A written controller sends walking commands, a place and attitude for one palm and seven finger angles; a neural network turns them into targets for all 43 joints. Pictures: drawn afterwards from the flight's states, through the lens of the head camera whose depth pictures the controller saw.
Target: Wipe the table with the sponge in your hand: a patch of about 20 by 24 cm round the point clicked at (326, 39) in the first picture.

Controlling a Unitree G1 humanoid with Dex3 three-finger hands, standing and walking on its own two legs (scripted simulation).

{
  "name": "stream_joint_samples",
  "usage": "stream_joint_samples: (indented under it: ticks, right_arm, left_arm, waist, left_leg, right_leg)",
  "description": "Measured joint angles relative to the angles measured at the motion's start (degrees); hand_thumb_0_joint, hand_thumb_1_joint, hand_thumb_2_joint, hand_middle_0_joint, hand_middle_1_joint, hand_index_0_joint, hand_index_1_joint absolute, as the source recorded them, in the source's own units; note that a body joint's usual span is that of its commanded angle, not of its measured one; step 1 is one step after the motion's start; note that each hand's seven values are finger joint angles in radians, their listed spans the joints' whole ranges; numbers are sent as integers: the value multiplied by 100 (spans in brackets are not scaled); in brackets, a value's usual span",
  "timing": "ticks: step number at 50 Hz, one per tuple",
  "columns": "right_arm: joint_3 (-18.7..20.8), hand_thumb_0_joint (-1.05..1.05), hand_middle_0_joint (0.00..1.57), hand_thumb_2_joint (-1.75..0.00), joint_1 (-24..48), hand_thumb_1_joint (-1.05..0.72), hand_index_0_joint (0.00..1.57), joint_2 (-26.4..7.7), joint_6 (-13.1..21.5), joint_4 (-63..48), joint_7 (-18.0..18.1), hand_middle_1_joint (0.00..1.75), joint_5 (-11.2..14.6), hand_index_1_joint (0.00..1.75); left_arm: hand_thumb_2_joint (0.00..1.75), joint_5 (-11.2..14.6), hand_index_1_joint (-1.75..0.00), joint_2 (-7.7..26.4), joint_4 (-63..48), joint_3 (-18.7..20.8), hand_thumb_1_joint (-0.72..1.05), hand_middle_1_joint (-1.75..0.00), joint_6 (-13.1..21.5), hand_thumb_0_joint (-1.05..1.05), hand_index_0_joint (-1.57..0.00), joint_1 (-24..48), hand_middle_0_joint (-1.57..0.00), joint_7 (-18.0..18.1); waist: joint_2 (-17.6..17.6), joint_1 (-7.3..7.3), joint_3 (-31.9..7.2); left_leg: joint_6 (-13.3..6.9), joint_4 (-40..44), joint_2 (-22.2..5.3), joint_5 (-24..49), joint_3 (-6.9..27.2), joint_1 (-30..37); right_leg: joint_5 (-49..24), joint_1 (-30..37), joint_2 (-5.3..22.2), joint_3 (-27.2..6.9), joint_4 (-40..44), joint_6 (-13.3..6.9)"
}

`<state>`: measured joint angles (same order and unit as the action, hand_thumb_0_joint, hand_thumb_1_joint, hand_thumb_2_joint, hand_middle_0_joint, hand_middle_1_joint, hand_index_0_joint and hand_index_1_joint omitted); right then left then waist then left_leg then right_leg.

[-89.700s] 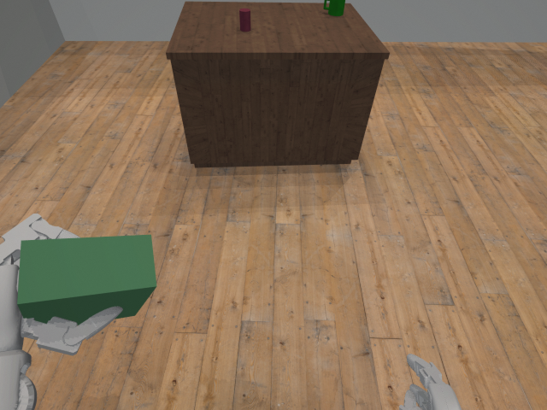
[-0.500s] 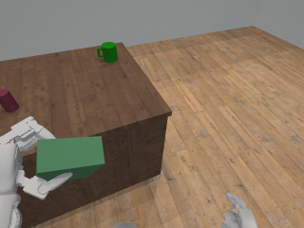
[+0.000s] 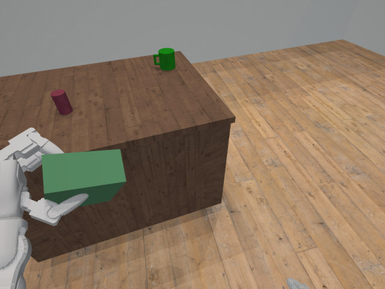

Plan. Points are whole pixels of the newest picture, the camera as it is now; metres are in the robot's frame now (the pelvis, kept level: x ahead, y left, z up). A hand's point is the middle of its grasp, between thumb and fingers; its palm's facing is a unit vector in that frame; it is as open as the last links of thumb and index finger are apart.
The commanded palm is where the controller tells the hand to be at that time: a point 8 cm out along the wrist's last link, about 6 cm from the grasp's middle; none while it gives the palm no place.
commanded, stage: stop stepping back and stand still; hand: left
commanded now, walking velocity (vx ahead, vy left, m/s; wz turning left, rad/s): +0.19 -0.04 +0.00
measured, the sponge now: (92, 180) +0.26 +0.19 +0.16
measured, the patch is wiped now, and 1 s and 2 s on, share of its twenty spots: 1.00 1.00 1.00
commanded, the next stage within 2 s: stand and wait in 1.26 s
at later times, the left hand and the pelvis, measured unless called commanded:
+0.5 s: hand (50, 219) +0.17 +0.21 +0.18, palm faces +0.28 -0.89 -0.37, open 9.6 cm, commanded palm +0.12 +0.26 +0.21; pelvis -0.06 -0.01 +0.03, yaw -4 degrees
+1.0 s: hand (55, 208) +0.19 +0.21 +0.19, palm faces +0.34 -0.88 -0.32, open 9.6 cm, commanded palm +0.14 +0.26 +0.21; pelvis -0.03 -0.01 +0.03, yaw -2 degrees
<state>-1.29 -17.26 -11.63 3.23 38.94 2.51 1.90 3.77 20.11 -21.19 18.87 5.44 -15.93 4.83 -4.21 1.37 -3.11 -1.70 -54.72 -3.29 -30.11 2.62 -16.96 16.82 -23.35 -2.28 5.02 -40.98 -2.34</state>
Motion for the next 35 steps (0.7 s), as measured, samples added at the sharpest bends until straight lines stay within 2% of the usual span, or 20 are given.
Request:
stream_joint_samples:
  ticks: [2,3,5,7,9,10,12,14,16,18,23,25,26,27,30,32,35]
  right_arm:
    - [33,1,20,-89,250,-90,20,24,-160,53,-68,30,-3,30]
    - [34,1,20,-89,318,-90,20,56,-213,35,-105,30,-2,30]
    - [3,1,20,-89,361,-90,20,122,-242,-52,-119,30,-21,30]
    - [-44,1,20,-89,330,-90,20,85,-158,-223,-50,30,-59,30]
    - [-38,1,20,-89,355,-90,20,87,-14,-264,37,30,-117,30]
    - [-8,1,20,-89,325,-90,20,96,75,-262,50,30,-114,30]
    - [38,1,20,-89,216,-90,20,90,265,-204,32,30,-86,30]
    - [37,1,20,-89,136,-90,20,70,355,-125,-31,30,-47,30]
    - [11,1,20,-89,104,-90,20,59,351,-111,-69,30,-9,30]
    - [-34,1,20,-89,117,-90,20,75,306,-173,-79,30,12,30]
    - [-151,1,20,-89,206,-90,20,193,226,-437,-50,30,-30,30]
    - [-171,1,20,-89,214,-90,20,206,200,-539,-36,30,-86,30]
    - [-149,1,20,-89,261,-90,20,163,178,-537,-39,30,-105,30]
    - [-103,1,20,-89,329,-90,20,98,133,-462,-36,30,-110,30]
    - [37,1,20,-89,397,-90,20,-29,11,-148,-29,30,-99,30]
    - [86,1,20,-89,359,-90,20,-55,-87,-94,-13,30,-76,30]
    - [112,1,20,-89,276,-90,20,-155,-136,-211,88,30,-83,30]
  left_arm:
    - [106,46,-143,-78,-82,-62,-53,-144,-34,-1,-83,-308,-80,-67]
    - [106,56,-143,-80,-209,-78,-53,-144,-40,-1,-83,-561,-80,-84]
    - [106,40,-143,-30,-583,-90,-53,-144,-51,-1,-83,-1115,-80,-66]
    - [106,10,-143,51,-1059,-84,-53,-144,-70,-1,-83,-1579,-80,13]
    - [106,-43,-143,188,-1296,-18,-53,-144,-34,-1,-83,-1775,-80,118]
    - [106,-105,-143,237,-1276,2,-53,-144,-29,-1,-83,-1743,-80,155]
    - [106,-197,-143,313,-1096,28,-53,-144,-22,-1,-84,-1471,-80,208]
    - [106,-224,-143,317,-823,75,-54,-144,4,-1,-84,-1112,-81,277]
    - [106,-195,-143,233,-584,137,-54,-144,-1,-1,-84,-814,-80,338]
    - [106,-147,-143,131,-442,184,-53,-144,-28,-1,-83,-689,-80,372]
    - [106,-66,-143,18,-425,13,-53,-144,-191,-1,-83,-1053,-80,328]
    - [106,-77,-143,105,-558,-116,-53,-144,-226,-1,-83,-1225,-80,282]
    - [106,-98,-143,124,-635,-193,-53,-144,-218,-1,-83,-1236,-80,248]
    - [106,-97,-143,106,-704,-297,-53,-144,-219,-1,-83,-1201,-80,206]
    - [106,-37,-143,93,-929,-441,-53,-144,-95,-1,-83,-1185,-80,134]
    - [106,17,-143,155,-1080,-279,-53,-144,7,-1,-83,-1291,-80,161]
    - [106,41,-143,226,-1119,5,-54,-144,113,-1,-84,-1351,-80,316]
  waist:
    - [5,52,113]
    - [101,73,123]
    - [359,118,88]
    - [507,81,41]
    - [703,-12,64]
    - [752,-74,44]
    - [706,-103,-68]
    - [592,-84,-192]
    - [466,-64,-253]
    - [386,-30,-247]
    - [370,90,-115]
    - [403,118,-50]
    - [344,101,35]
    - [238,89,141]
    - [195,12,212]
    - [333,-51,140]
    - [399,-41,50]
  left_leg:
    - [3,-634,140,223,-23,-469]
    - [-10,-683,190,301,-109,-595]
    - [-73,-176,202,344,-312,-589]
    - [-141,982,152,365,-400,-258]
    - [-90,1185,180,551,-544,-221]
    - [-83,1261,192,689,-607,-180]
    - [-87,1579,206,981,-559,-74]
    - [-69,1980,192,1269,-431,36]
    - [-61,2314,138,1486,-336,125]
    - [-28,2530,85,1631,-312,178]
    - [117,2599,39,1691,-459,198]
    - [150,2226,47,1494,-477,40]
    - [110,1839,11,1214,-418,-118]
    - [80,1340,-15,952,-293,-295]
    - [95,147,109,712,-158,-746]
    - [92,234,142,761,-257,-744]
    - [64,1443,65,1003,-334,-268]
  right_leg:
    - [-231,-123,-52,-41,56,-53]
    - [-357,-168,-51,-105,128,-62]
    - [-485,-244,12,-162,259,-68]
    - [-230,-399,91,-55,163,-61]
    - [639,-672,136,-169,-574,22]
    - [762,-830,120,-271,-1238,77]
    - [743,-1017,106,-358,-2382,152]
    - [531,-1018,148,-357,-2838,205]
    - [391,-866,219,-316,-2589,236]
    - [351,-625,292,-290,-1896,255]
    - [615,182,349,-200,143,251]
    - [219,650,304,-143,1030,174]
    - [-401,671,253,-109,1147,138]
    - [-582,658,182,-31,1038,118]
    - [-434,755,129,97,1020,72]
    - [-414,779,160,43,1102,60]
    - [-350,744,178,31,1034,80]
